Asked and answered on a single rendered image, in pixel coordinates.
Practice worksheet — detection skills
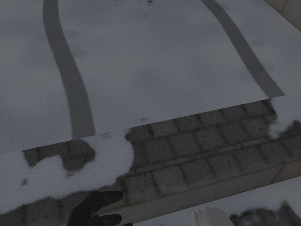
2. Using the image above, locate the left robot hand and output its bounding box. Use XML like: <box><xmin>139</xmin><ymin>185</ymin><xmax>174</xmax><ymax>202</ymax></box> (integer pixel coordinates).
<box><xmin>66</xmin><ymin>190</ymin><xmax>133</xmax><ymax>226</ymax></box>

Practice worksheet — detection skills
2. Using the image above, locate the right robot thigh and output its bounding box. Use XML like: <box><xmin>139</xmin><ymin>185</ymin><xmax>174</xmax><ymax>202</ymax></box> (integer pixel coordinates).
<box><xmin>191</xmin><ymin>207</ymin><xmax>234</xmax><ymax>226</ymax></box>

